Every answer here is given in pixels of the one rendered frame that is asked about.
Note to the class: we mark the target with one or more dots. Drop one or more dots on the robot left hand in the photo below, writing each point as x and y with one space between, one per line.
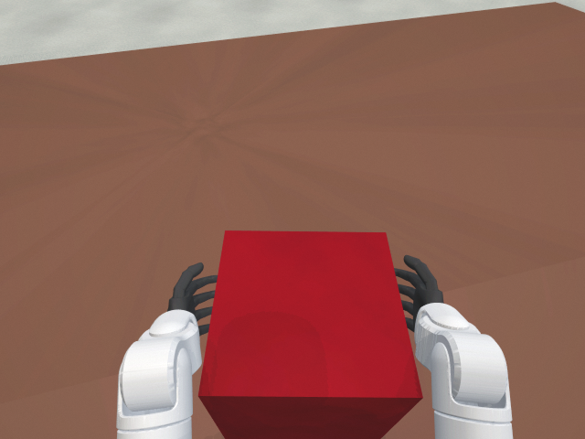
183 298

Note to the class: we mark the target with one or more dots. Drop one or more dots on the carton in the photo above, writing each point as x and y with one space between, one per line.
307 338

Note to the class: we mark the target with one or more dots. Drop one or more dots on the robot left forearm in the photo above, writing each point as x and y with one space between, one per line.
155 396

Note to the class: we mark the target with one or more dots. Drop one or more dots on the robot right forearm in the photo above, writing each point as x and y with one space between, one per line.
469 379

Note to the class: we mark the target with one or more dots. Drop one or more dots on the robot right hand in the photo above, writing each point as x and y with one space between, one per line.
426 291

